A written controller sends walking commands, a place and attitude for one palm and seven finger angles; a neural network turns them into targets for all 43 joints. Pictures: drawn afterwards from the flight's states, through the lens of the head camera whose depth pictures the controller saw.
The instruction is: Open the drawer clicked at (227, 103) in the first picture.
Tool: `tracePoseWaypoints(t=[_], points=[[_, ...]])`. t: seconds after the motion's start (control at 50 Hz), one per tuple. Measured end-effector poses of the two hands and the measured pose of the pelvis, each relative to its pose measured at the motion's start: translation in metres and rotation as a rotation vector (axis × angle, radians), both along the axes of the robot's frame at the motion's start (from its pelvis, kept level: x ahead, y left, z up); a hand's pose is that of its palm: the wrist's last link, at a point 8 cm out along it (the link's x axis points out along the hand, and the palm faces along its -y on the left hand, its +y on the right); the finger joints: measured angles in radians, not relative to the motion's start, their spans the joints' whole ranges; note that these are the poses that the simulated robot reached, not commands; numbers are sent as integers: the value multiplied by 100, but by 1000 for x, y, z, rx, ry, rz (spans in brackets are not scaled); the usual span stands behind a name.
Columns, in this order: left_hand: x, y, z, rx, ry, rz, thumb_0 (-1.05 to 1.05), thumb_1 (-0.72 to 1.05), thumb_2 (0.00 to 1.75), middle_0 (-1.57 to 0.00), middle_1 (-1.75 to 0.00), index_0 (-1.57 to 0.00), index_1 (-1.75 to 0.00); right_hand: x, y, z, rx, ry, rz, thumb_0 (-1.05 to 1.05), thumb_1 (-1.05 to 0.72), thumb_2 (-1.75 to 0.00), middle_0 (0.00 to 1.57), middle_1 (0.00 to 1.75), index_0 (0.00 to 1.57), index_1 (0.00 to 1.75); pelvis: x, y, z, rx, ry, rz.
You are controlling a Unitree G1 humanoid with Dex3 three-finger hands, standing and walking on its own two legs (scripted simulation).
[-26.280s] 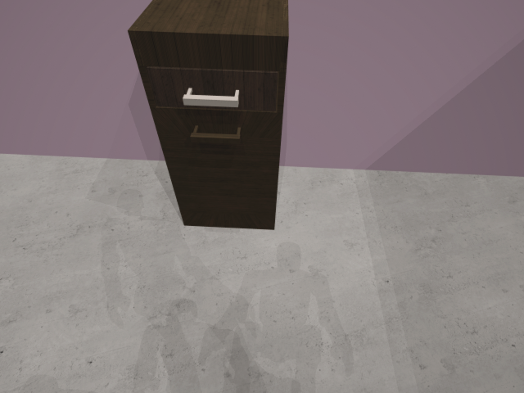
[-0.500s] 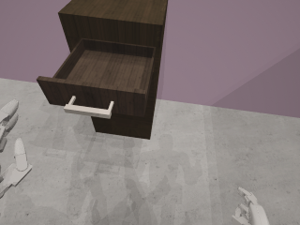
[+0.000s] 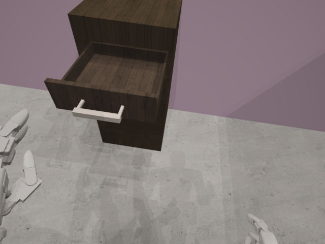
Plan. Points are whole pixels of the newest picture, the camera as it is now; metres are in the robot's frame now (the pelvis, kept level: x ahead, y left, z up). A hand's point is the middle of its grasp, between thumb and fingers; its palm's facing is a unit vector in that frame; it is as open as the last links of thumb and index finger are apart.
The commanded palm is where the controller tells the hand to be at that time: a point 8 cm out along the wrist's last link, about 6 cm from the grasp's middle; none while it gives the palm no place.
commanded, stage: let the arm hang, fingers relaxed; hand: left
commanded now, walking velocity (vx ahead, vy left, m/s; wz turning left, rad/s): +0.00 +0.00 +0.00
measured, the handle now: (99, 110) +0.53 +0.24 -0.04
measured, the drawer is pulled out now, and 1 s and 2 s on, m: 0.30 0.30 0.30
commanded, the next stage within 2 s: look to check the result in 1.18 s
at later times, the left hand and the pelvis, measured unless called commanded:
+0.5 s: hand out of the picture +0.01 +0.18 -0.17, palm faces +0.08 -0.98 -0.19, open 6.9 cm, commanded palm none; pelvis -0.01 -0.01 +0.00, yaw +2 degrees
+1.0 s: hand out of the picture -0.01 +0.15 -0.17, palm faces +0.03 -0.99 -0.16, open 7.3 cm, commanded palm none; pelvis +0.00 +0.00 +0.01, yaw +0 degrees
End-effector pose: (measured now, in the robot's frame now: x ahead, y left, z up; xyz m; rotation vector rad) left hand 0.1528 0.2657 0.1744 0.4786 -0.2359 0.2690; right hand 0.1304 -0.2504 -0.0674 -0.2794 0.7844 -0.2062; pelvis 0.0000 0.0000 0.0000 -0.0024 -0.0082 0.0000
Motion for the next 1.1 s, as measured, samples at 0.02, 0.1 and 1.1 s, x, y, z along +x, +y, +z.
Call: tracePoseWaypoints(t=[0.02,0.1,1.1], points=[[2,1,4,19,-16,-5,1,88,90,-21,-30,-21,-30,2,0,1,2,-7,-2,2,-90,-90,20,30,20,30,0,0,0,7,-4,2],[10,10,12,107,-22,13,1,89,90,-21,-30,-21,-30,12,6,-3,47,-41,20,2,-90,-90,19,30,20,30,5,-1,-1,16,4,14],[-165,-67,-316,-513,1588,281,1,92,90,-20,-30,-20,-30,-169,58,-78,251,667,-145,1,-90,-90,19,30,20,30,3,-5,6,0,-29,-4]])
